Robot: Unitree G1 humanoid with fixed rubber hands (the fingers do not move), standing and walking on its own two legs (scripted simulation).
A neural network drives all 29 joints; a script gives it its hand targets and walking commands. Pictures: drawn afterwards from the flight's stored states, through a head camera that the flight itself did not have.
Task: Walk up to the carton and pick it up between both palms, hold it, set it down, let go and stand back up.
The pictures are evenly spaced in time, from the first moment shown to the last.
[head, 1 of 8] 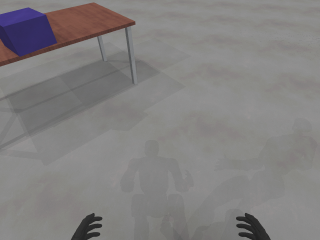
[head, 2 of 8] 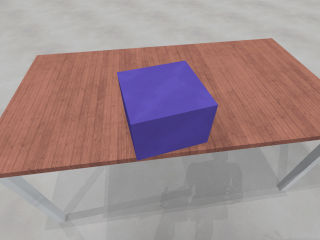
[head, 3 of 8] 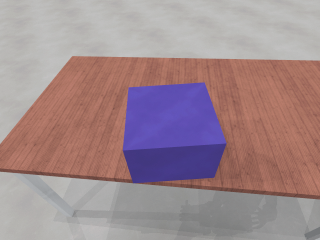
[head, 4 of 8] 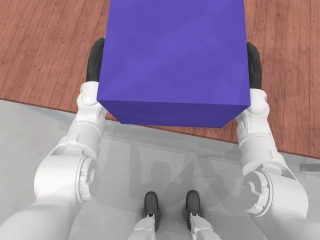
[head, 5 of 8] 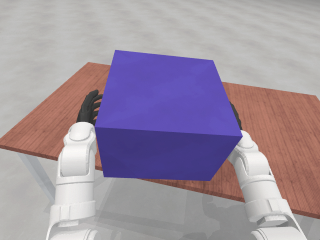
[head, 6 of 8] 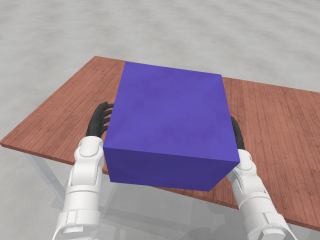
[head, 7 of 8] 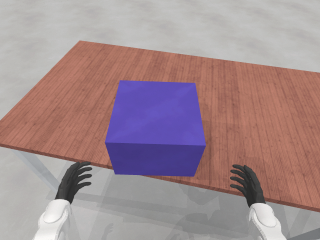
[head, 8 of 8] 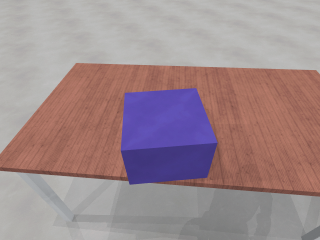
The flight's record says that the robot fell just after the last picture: no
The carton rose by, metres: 0.22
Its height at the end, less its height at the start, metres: +0.00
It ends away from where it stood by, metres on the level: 0.03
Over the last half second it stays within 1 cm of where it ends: yes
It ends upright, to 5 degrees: yes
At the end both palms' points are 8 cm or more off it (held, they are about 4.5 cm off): yes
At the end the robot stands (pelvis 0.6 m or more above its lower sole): yes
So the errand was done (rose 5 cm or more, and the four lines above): yes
